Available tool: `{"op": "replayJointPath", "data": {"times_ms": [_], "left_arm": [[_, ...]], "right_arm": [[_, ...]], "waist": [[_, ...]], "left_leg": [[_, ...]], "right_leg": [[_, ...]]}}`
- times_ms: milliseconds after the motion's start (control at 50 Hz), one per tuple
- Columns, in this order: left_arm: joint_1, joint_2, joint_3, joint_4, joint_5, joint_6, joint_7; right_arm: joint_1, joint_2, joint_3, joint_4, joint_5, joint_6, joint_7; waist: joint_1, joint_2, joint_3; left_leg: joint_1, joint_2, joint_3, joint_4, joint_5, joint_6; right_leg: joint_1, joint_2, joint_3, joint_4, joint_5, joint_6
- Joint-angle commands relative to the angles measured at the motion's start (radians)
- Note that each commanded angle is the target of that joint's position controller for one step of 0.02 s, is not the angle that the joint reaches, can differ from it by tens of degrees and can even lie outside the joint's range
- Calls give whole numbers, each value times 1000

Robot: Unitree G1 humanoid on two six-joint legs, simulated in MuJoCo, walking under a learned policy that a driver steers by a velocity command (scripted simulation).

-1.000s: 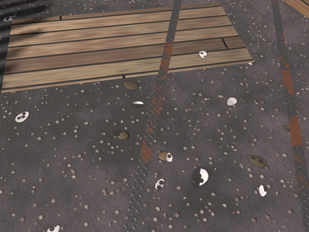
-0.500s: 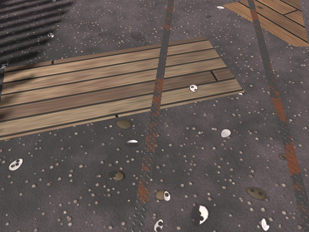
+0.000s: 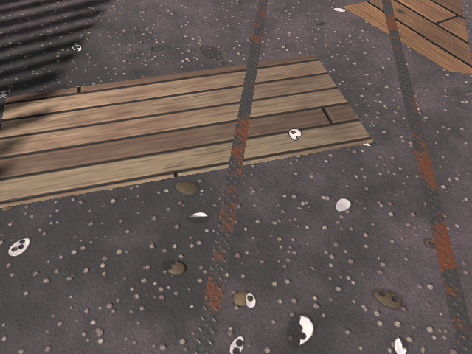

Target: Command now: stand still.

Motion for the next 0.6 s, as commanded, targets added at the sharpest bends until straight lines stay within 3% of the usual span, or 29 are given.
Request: {"op": "replayJointPath", "data": {"times_ms": [20, 600], "left_arm": [[75, 68, 8, -2, 0, -2, 2], [120, 47, 3, 11, 0, -2, 3]], "right_arm": [[76, -68, -8, -2, 0, -3, -3], [111, -48, -4, 12, 0, -8, -4]], "waist": [[0, -3, 60], [2, 1, 71]], "left_leg": [[-12, 119, -127, -74, 66, 7], [-15, 119, -133, -77, 63, 12]], "right_leg": [[-59, -104, 102, -71, 96, -28], [-64, -100, 96, -62, 87, -22]]}}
